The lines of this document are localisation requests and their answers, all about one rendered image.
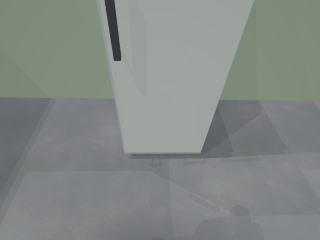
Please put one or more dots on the fridge door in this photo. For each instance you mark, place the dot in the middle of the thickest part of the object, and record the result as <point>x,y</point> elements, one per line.
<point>175,58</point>

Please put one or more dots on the handle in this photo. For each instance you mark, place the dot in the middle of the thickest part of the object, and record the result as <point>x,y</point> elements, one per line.
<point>113,29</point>

